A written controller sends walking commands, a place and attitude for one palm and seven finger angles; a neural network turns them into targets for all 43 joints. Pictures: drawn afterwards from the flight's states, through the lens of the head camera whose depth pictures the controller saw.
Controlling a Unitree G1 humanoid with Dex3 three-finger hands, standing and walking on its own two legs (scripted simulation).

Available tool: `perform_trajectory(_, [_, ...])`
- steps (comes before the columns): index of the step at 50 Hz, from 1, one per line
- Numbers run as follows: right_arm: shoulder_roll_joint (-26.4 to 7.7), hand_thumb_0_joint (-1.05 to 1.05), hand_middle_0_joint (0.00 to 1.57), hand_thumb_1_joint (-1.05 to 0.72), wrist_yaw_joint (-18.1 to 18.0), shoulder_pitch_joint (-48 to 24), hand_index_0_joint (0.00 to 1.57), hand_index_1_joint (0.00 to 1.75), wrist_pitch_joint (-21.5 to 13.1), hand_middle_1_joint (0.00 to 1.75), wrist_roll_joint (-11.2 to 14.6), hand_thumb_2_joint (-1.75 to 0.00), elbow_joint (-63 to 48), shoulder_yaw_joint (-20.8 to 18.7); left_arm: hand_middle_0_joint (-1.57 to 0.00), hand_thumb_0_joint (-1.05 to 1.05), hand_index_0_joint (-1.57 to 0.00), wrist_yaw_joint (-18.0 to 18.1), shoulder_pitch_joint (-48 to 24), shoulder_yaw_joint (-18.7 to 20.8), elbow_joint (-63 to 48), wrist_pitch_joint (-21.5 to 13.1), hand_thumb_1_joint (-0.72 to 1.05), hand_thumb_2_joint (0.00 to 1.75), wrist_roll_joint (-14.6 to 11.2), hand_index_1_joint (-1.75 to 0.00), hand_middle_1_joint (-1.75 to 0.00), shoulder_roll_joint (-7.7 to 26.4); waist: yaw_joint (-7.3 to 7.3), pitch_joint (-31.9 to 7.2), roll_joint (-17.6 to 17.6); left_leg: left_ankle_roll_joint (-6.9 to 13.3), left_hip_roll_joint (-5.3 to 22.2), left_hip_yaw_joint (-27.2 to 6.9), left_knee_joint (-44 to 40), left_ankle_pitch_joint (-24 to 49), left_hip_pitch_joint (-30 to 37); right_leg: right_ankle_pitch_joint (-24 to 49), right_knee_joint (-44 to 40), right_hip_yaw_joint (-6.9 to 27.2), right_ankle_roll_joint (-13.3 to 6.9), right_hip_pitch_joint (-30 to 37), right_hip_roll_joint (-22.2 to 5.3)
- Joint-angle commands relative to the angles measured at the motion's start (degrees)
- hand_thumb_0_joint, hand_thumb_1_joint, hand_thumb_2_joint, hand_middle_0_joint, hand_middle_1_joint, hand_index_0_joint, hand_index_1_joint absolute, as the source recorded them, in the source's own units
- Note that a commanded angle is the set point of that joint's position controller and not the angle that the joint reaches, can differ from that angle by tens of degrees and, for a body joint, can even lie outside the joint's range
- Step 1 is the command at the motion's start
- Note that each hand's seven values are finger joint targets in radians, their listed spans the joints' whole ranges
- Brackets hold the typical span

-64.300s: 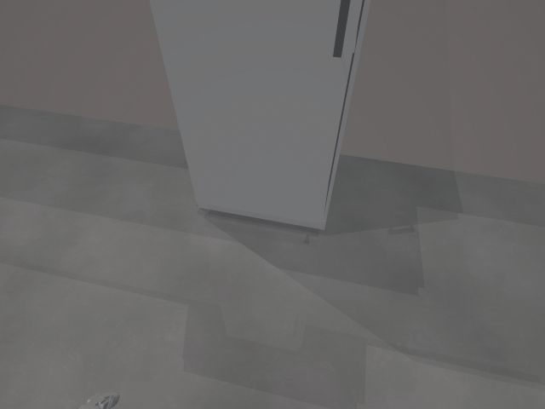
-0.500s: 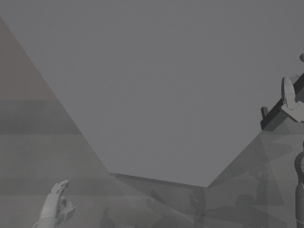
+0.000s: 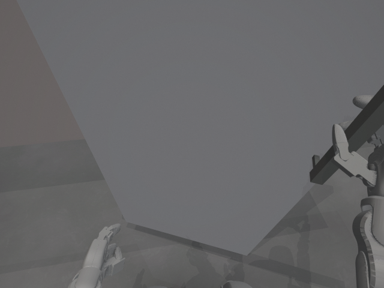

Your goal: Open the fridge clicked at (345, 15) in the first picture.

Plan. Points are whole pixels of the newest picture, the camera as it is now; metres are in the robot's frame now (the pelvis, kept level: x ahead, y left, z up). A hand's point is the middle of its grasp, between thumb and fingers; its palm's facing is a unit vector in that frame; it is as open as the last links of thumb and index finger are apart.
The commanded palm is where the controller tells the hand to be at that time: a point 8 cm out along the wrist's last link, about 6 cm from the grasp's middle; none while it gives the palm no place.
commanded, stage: walk backward, drawing the door open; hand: right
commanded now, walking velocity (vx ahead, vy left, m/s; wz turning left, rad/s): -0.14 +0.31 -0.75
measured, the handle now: (352, 126) +0.34 -0.20 +0.22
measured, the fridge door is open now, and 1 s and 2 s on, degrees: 24 58 69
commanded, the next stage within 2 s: stop walking and hold the door back in 1.20 s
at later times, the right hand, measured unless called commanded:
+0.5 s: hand (330, 262) +0.15 -0.12 +0.20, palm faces +0.44 +0.85 -0.29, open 8.2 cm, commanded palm +0.09 -0.15 +0.21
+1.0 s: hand out of the picture +0.02 +0.00 +0.20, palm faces +0.62 +0.75 -0.23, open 8.3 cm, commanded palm -0.04 -0.02 +0.20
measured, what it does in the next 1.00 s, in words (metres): steps to the left, turning right: right foot, then left foot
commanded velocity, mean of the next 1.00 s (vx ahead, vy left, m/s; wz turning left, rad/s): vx -0.19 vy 0.29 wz -0.62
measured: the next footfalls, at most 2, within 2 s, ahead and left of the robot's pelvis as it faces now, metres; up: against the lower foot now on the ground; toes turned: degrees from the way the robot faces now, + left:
right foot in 0.20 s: -0.04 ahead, -0.13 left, +0.00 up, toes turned -10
left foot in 0.48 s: -0.01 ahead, +0.20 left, +0.00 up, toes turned -17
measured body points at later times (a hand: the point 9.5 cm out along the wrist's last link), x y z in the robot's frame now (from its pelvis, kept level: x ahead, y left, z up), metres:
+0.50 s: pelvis -0.08 +0.10 -0.01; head -0.02 +0.11 +0.43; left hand +0.13 +0.22 -0.13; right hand +0.12 -0.17 +0.21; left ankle -0.05 +0.22 -0.75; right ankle -0.08 -0.12 -0.74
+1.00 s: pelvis -0.11 +0.26 +0.01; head -0.08 +0.22 +0.45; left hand +0.15 +0.33 -0.08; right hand -0.02 -0.04 +0.21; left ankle +0.02 +0.36 -0.65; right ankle -0.17 +0.13 -0.74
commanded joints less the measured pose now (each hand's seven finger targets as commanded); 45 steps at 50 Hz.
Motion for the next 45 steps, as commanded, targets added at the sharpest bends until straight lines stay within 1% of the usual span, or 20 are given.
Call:
perform_trajectory(1, [-10.74,0.00,0.45,-0.90,-0.21,-9.66,0.45,1.40,-9.16,1.40,1.17,-0.90,-20.85,-5.65,-0.20,0.00,-0.20,0.72,-5.69,1.99,-9.94,-2.82,0.90,0.90,0.53,-0.30,-0.30,3.24,-3.48,-19.01,7.70,4.37,15.88,-8.22,-10.84,4.45,13.84,-2.28,-8.08,-3.76,-1.04,1.51,-1.57])
perform_trajectory(7, [-6.83,0.00,0.45,-0.90,0.53,-7.94,0.45,1.40,-8.82,1.40,1.11,-0.90,-23.54,0.17,-0.20,0.00,-0.20,0.38,0.35,3.36,-10.78,-3.44,0.90,0.90,0.11,-0.30,-0.30,4.19,-0.64,-20.32,4.38,0.50,11.71,0.30,-5.51,2.16,12.13,10.31,-35.06,-6.68,-1.32,12.42,-2.85])
perform_trajectory(8, [-5.78,0.00,0.45,-0.90,0.98,-9.08,0.45,1.40,-8.91,1.40,1.31,-0.90,-24.27,1.99,-0.20,0.00,-0.20,0.31,1.40,3.72,-11.39,-3.59,0.90,0.90,0.01,-0.30,-0.30,4.96,0.59,-19.08,-0.09,-2.34,8.34,2.91,1.63,-0.39,5.85,15.90,-41.45,-1.65,-2.41,17.74,-5.94])
perform_trajectory(9, [-5.11,0.00,0.45,-0.90,1.24,-10.26,0.45,1.40,-9.38,1.40,1.21,-0.90,-25.11,3.42,-0.20,0.00,-0.20,0.08,0.37,4.36,-12.73,-4.20,0.90,0.90,0.19,-0.30,-0.30,7.33,0.28,-15.35,-12.80,-6.00,1.01,5.45,12.44,-9.41,-7.33,27.59,-45.59,17.82,-6.94,21.24,-18.97])
perform_trajectory(10, [-5.94,0.00,0.45,-0.90,1.60,-10.99,0.45,1.40,-9.67,1.40,0.07,-0.90,-25.14,4.67,-0.20,0.00,-0.20,-0.32,-0.77,4.77,-12.25,-4.59,0.90,0.90,0.49,-0.30,-0.30,7.70,-1.15,-15.03,-16.87,-6.76,0.06,-0.29,26.53,-22.57,-14.91,44.14,-46.23,35.55,-13.38,22.80,-32.90])
perform_trajectory(12, [-5.19,0.00,0.45,-0.90,3.74,-14.80,0.45,1.40,-10.15,1.40,-1.10,-0.90,-27.77,5.34,-0.20,0.00,-0.20,-1.38,-2.37,4.85,-9.86,-6.11,0.90,0.90,0.95,-0.30,-0.30,5.58,-1.40,-12.73,-5.03,-6.09,0.97,-7.58,40.05,-17.10,-14.90,47.09,-43.48,28.48,-15.62,16.93,-32.25])
perform_trajectory(15, [-4.49,0.00,0.45,-0.90,4.03,-11.84,0.45,1.40,-9.31,1.40,-0.24,-0.90,-26.10,4.95,-0.20,0.00,-0.20,-2.24,-2.22,6.10,-7.86,-7.00,0.90,0.90,-0.04,-0.30,-0.30,7.30,-2.59,-9.34,-8.60,-6.81,0.68,-5.40,29.71,-12.91,-11.40,40.29,-39.32,10.81,-9.22,15.59,-21.78])
perform_trajectory(22, [-4.87,0.00,0.45,-0.90,3.45,-9.97,0.45,1.40,-8.75,1.40,1.21,-0.90,-26.71,2.94,-0.20,0.00,-0.20,-2.69,-3.34,5.00,-7.16,-7.91,0.90,0.90,-0.46,-0.30,-0.30,5.15,-2.04,-15.40,-12.60,-7.88,-4.10,-1.62,-0.37,-8.85,10.50,32.43,-35.58,13.72,-6.44,12.31,-16.60])
perform_trajectory(24, [-9.21,0.00,0.45,-0.90,3.32,-9.64,0.45,1.40,-9.61,1.40,0.83,-0.90,-28.09,-0.15,-0.20,0.00,-0.20,-2.77,-2.22,4.52,-7.02,-7.58,0.90,0.90,-1.42,-0.30,-0.30,3.03,-1.57,-18.71,4.24,-5.61,3.74,-3.88,-11.03,9.58,17.45,17.31,-23.47,3.34,-0.98,10.27,-5.74])
perform_trajectory(25, [-13.06,0.00,0.45,-0.90,2.87,-7.25,0.45,1.40,-9.28,1.40,0.65,-0.90,-28.00,-2.98,-0.20,0.00,-0.20,-2.74,-4.23,4.41,-8.26,-7.22,0.90,0.90,-1.67,-0.30,-0.30,2.08,-2.23,-18.38,15.30,-0.57,13.82,-11.64,-7.89,23.50,17.73,-4.18,-10.44,-0.79,0.57,0.24,-0.51])
perform_trajectory(26, [-13.54,0.00,0.45,-0.90,2.80,-8.00,0.45,1.40,-9.37,1.40,0.73,-0.90,-29.45,-4.31,-0.20,0.00,-0.20,-1.87,-6.88,3.92,-8.20,-7.34,0.90,0.90,-1.19,-0.30,-0.30,1.45,-3.91,-17.99,16.69,3.75,19.76,-15.21,-6.36,30.37,13.19,-10.65,3.82,0.69,-0.16,-3.23,-0.28])
perform_trajectory(27, [-8.65,0.00,0.45,-0.90,3.36,-4.27,0.45,1.40,-8.71,1.40,1.65,-0.90,-27.57,-1.93,-0.20,0.00,-0.20,-1.23,-5.36,5.84,-8.15,-7.55,0.90,0.90,-1.33,-0.30,-0.30,3.36,-3.04,-19.66,19.14,3.22,19.55,-13.84,-5.10,28.59,12.80,-9.67,11.25,3.69,-0.43,-1.87,-1.18])
perform_trajectory(29, [-6.40,0.00,0.45,-0.90,4.25,-0.28,0.45,1.40,-8.72,1.40,0.71,-0.90,-29.22,0.07,-0.20,0.00,-0.20,-0.57,-5.56,3.79,-7.92,-6.27,0.90,0.90,0.54,-0.30,-0.30,0.50,-2.82,-19.18,8.41,4.38,15.09,-6.13,-0.35,33.19,18.99,-5.00,13.48,-0.81,1.35,-7.40,-2.21])
perform_trajectory(36, [-4.24,0.00,0.45,-0.90,3.89,0.59,0.45,1.40,-9.40,1.40,0.85,-0.90,-30.55,3.01,-0.20,0.00,-0.20,1.03,-3.36,4.12,-10.69,-5.44,0.90,0.90,1.04,-0.30,-0.30,1.78,-3.46,-17.62,9.65,5.68,15.37,-2.82,-3.70,30.34,21.39,-6.48,-12.35,-8.74,-0.10,-0.40,-3.02])
perform_trajectory(39, [-3.37,0.00,0.45,-0.90,3.83,-0.72,0.45,1.40,-9.80,1.40,0.52,-0.90,-31.36,5.65,-0.20,0.00,-0.20,0.89,1.03,4.70,-10.29,-5.83,0.90,0.90,0.73,-0.30,-0.30,2.78,0.11,-18.81,2.78,1.88,10.51,3.46,4.87,30.22,14.32,8.04,-35.10,-10.19,-0.41,13.60,-4.00])
perform_trajectory(40, [-3.36,0.00,0.45,-0.90,3.94,-1.66,0.45,1.40,-10.16,1.40,0.70,-0.90,-31.74,7.45,-0.20,0.00,-0.20,1.06,1.99,5.47,-10.47,-5.73,0.90,0.90,0.48,-0.30,-0.30,3.93,2.40,-18.58,-3.24,-2.28,7.59,6.34,15.34,23.41,2.85,21.49,-42.68,-6.16,-1.36,27.44,-7.45])
perform_trajectory(42, [-3.94,0.00,0.45,-0.90,4.58,-2.97,0.45,1.40,-12.45,1.40,-1.45,-0.90,-29.70,7.21,-0.20,0.00,-0.20,0.20,1.41,6.39,-10.86,-6.28,0.90,0.90,2.17,-0.30,-0.30,7.19,-0.16,-15.99,-15.32,-7.95,-0.47,-2.84,39.66,-27.93,-24.28,72.04,-41.10,34.37,-14.46,39.18,-38.64])
perform_trajectory(43, [-6.26,0.00,0.45,-0.90,5.12,-1.06,0.45,1.40,-12.76,1.40,-2.68,-0.90,-26.46,3.48,-0.20,0.00,-0.20,-0.80,-0.50,6.40,-9.93,-6.77,0.90,0.90,2.43,-0.30,-0.30,8.04,-1.13,-14.22,-6.58,-6.97,-0.21,-8.87,46.84,-25.18,-23.61,64.38,-40.55,31.41,-17.25,33.04,-40.05])
perform_trajectory(44, [-5.96,0.00,0.45,-0.90,6.64,-4.02,0.45,1.40,-12.15,1.40,-1.97,-0.90,-31.86,4.64,-0.20,0.00,-0.20,-1.70,-3.44,5.86,-10.26,-7.30,0.90,0.90,1.74,-0.30,-0.30,6.80,-1.11,-10.42,-2.63,-5.88,2.20,-10.30,44.16,-20.53,-21.32,51.43,-43.47,27.17,-13.79,23.60,-36.19])
perform_trajectory(45, [-7.75,0.00,0.45,-0.90,6.44,-7.08,0.45,1.40,-12.38,1.40,-1.57,-0.90,-36.54,2.67,-0.20,0.00,-0.20,-1.46,-3.54,6.56,-10.82,-7.47,0.90,0.90,1.57,-0.30,-0.30,7.27,-1.05,-9.19,-5.84,-6.39,2.75,-9.62,41.67,-19.76,-20.58,45.27,-43.45,25.32,-13.55,20.61,-34.05])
